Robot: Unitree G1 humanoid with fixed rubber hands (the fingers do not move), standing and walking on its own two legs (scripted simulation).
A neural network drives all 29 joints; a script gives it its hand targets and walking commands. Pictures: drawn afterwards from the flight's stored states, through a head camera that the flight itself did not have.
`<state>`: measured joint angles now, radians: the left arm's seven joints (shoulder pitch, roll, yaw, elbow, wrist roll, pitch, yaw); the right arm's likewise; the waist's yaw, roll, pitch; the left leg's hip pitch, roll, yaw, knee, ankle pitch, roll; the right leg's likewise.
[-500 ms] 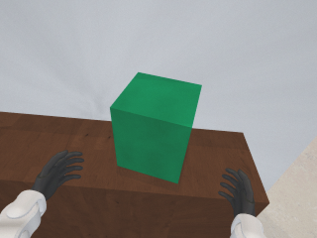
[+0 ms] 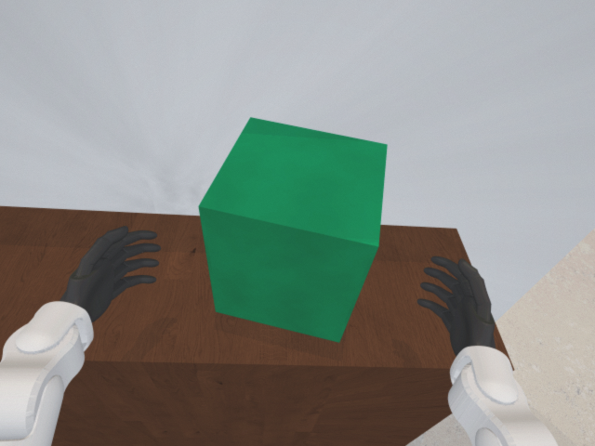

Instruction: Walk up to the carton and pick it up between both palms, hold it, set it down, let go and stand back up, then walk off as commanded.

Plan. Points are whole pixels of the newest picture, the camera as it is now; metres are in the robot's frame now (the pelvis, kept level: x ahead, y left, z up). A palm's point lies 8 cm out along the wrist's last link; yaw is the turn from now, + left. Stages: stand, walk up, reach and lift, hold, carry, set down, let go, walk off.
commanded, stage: reach and lift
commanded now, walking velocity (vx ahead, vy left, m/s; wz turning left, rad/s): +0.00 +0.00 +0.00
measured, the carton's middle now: (296, 233) +0.43 +0.02 +0.04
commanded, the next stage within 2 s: none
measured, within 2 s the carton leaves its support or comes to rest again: neither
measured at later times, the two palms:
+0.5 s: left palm (118, 215) +0.34 +0.23 +0.16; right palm (491, 284) +0.29 -0.20 +0.14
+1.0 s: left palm (149, 155) +0.42 +0.21 +0.19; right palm (473, 217) +0.37 -0.18 +0.17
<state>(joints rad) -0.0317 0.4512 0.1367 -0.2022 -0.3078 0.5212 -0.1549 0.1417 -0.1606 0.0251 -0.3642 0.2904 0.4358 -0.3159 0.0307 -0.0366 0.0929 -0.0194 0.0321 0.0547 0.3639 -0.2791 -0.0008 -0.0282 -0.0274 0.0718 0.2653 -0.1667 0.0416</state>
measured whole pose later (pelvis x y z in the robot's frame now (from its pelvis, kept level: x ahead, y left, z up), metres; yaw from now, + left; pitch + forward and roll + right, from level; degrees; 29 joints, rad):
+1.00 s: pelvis -0.03 -0.02 +0.00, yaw +2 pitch +2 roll -1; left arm -0.98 0.55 -0.04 0.89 -0.35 0.41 -0.12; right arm -0.79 -0.12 -0.05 0.56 0.33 0.45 -0.31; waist -0.13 -0.06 -0.04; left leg -0.22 0.04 0.01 0.40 -0.22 -0.01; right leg -0.21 -0.02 0.03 0.30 -0.13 0.04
